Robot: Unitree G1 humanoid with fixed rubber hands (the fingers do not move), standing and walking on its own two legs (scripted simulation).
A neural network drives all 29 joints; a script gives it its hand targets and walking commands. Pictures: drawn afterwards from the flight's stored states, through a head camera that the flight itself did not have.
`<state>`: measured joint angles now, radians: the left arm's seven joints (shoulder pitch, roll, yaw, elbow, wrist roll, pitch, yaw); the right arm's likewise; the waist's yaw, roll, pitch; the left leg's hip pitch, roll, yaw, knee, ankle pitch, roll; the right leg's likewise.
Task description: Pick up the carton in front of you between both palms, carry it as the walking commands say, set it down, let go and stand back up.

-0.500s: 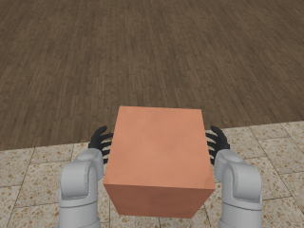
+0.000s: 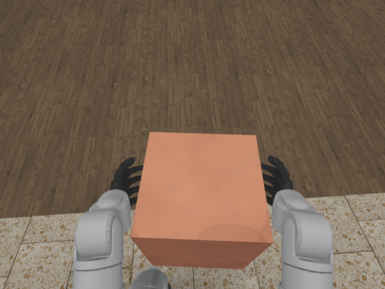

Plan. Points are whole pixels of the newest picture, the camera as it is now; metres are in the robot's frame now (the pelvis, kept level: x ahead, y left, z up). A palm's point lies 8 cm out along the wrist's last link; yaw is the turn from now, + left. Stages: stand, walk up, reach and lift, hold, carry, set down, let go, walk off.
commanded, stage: carry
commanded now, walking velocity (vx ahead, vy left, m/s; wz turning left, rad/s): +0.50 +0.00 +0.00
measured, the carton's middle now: (199, 206) +0.28 +0.00 +0.00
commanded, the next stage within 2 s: none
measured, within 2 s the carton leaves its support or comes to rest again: neither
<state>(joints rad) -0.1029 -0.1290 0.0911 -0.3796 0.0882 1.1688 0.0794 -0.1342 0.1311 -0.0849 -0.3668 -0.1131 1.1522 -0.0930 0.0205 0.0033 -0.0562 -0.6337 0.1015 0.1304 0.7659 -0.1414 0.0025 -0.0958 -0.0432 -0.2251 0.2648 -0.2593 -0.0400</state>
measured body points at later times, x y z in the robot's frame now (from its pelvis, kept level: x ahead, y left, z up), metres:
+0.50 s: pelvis +0.33 +0.03 +0.00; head +0.36 +0.04 +0.45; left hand +0.66 +0.16 +0.13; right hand +0.65 -0.14 +0.14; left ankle +0.26 +0.10 -0.75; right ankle +0.45 -0.12 -0.70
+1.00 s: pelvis +0.65 -0.02 -0.01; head +0.75 -0.04 +0.43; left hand +1.05 +0.12 +0.12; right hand +1.07 -0.18 +0.12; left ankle +0.76 +0.10 -0.67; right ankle +0.57 -0.08 -0.75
